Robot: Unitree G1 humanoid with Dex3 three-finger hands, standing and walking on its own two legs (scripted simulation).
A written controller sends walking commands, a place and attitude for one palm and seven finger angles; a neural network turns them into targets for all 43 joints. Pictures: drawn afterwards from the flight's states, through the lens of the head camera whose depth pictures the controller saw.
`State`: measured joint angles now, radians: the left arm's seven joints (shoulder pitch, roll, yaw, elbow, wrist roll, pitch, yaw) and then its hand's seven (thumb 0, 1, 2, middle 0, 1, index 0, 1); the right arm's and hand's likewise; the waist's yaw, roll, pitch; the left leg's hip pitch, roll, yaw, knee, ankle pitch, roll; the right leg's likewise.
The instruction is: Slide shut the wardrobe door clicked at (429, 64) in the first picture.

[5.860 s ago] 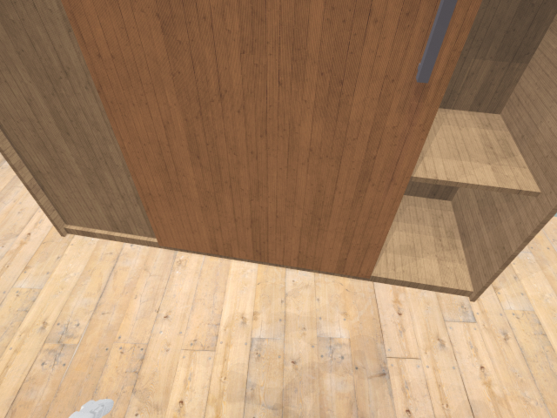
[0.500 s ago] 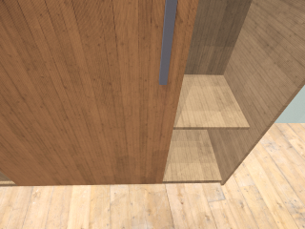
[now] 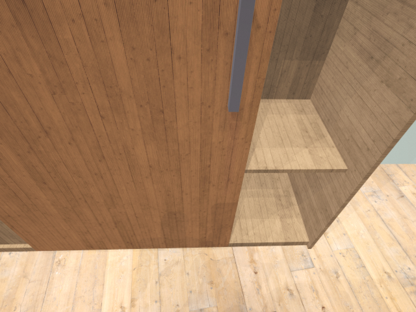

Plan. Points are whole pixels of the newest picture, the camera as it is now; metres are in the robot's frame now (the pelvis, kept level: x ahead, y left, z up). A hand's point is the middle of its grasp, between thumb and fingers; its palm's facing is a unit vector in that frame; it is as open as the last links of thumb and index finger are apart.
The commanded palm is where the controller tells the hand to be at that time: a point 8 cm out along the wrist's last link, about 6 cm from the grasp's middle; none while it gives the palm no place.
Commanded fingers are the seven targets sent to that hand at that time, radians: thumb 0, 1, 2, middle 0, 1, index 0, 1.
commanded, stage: look again from close up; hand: left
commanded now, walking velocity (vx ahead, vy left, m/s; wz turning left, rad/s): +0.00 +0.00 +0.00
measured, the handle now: (238, 53) +0.53 -0.01 +0.26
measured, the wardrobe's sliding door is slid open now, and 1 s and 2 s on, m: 0.41 0.41 0.41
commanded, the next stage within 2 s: shuffle to correct the standing spot in 1.16 s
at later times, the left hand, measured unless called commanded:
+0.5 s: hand out of the picture -0.03 +0.13 -0.18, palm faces +0.03 -0.99 -0.17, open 7.4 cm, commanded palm none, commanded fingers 0.00 0.90 0.90 -0.20 -0.30 -0.20 -0.30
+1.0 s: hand out of the picture -0.03 +0.12 -0.18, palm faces +0.03 -0.98 -0.17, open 7.4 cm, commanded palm none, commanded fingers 0.00 0.90 0.90 -0.20 -0.30 -0.20 -0.30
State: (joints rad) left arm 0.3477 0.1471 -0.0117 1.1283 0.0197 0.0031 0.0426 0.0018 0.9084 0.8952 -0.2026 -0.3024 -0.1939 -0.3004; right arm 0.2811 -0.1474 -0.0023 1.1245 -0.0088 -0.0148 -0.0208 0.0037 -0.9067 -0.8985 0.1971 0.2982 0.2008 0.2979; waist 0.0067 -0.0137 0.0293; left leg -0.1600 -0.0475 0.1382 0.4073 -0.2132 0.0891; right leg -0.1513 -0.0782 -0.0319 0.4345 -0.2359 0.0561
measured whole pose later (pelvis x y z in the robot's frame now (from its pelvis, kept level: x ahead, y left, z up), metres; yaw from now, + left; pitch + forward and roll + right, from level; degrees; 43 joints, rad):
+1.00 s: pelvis -0.01 -0.04 +0.00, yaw +0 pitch -2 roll +0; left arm 0.33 0.14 0.00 1.11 0.02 -0.02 0.04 0.00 0.91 0.90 -0.20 -0.30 -0.19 -0.30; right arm 0.28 -0.13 0.00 1.14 -0.01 -0.01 -0.02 0.00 -0.91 -0.90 0.20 0.30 0.20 0.30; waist 0.00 -0.01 0.04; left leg -0.20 0.01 0.11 0.42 -0.20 0.03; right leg -0.17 -0.02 -0.06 0.42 -0.22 0.00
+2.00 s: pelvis +0.09 -0.11 -0.01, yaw +4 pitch -1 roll +0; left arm 0.37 0.12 0.04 1.09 0.04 0.06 0.00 0.00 0.91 0.89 -0.20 -0.30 -0.19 -0.30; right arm 0.23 -0.12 -0.03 1.06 -0.03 -0.03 -0.07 0.00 -0.92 -0.90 0.20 0.30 0.20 0.30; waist 0.00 -0.06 0.06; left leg -0.26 0.07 0.17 0.61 -0.33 0.01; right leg -0.38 0.01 -0.05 1.06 -0.47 -0.01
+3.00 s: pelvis +0.09 -0.14 +0.00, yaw +4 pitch +1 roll +1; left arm 0.26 0.18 0.03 1.05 0.02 0.02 0.03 0.00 0.91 0.90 -0.20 -0.30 -0.19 -0.30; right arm 0.22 -0.17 -0.02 1.02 -0.01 0.01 -0.03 0.00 -0.92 -0.90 0.20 0.30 0.20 0.30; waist 0.01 0.02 0.04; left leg -0.26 -0.05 0.07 0.47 -0.23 0.06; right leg -0.16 -0.01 -0.03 0.49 -0.35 -0.02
